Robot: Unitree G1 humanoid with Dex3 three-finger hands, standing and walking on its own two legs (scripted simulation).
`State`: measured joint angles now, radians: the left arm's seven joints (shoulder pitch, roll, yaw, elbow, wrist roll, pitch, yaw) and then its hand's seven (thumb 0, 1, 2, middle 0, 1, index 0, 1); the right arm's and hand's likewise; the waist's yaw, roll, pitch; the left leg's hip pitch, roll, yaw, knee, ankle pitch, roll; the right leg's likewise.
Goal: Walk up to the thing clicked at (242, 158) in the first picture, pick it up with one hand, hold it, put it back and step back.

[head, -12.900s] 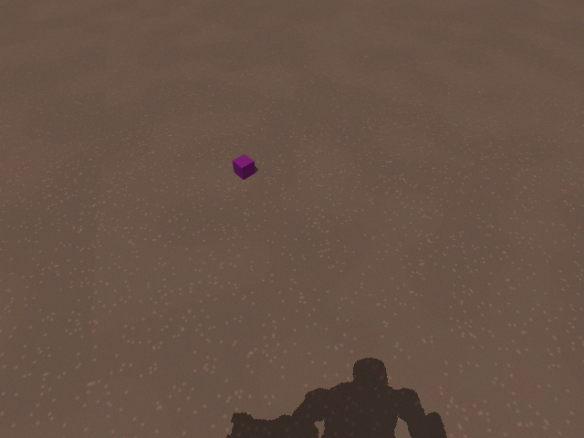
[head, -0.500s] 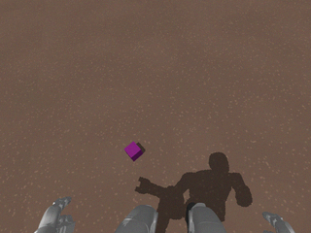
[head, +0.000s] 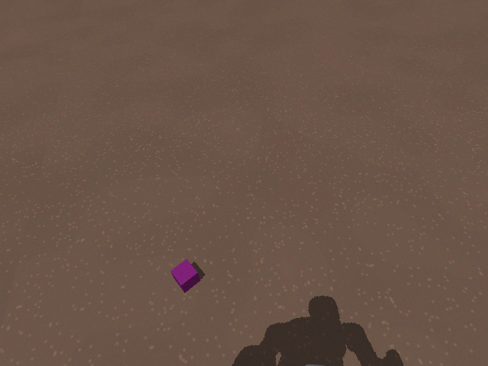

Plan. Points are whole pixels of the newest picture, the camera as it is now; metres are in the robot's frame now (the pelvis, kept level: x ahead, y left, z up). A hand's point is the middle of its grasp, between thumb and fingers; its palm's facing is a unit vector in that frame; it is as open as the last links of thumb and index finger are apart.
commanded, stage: walk up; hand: left
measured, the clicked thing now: (185, 275) +0.56 +0.29 -0.71
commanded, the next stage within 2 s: stand in 1.26 s
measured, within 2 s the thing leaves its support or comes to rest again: neither
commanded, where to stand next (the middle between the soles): +0.14 +0.06 m, yaw -1 degrees
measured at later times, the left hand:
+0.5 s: hand out of the picture +0.08 +0.39 -0.17, palm faces -0.01 -0.88 -0.47, open 7.4 cm
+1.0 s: hand out of the picture +0.01 +0.30 -0.11, palm faces -0.06 -0.87 -0.49, open 7.4 cm
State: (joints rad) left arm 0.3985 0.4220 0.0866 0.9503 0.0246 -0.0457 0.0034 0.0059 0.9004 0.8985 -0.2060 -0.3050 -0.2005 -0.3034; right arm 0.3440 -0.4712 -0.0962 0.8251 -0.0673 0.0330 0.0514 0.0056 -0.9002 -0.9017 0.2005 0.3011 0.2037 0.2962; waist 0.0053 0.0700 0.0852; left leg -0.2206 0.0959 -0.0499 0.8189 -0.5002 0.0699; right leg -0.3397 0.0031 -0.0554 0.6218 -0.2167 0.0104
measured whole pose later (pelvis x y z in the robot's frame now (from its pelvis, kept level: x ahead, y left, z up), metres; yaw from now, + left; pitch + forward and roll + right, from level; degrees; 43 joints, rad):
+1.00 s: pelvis +0.02 +0.00 +0.01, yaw -4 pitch -4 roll +0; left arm 0.44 0.39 0.04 0.93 0.01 -0.08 0.02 0.00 0.90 0.90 -0.21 -0.31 -0.21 -0.30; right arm 0.28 -0.50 -0.10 0.82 -0.06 0.02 0.03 0.01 -0.90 -0.90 0.20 0.30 0.20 0.30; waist 0.03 0.11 0.11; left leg -0.68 0.03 -0.07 1.15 -0.27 0.02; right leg -0.20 -0.01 0.02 0.65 -0.39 0.01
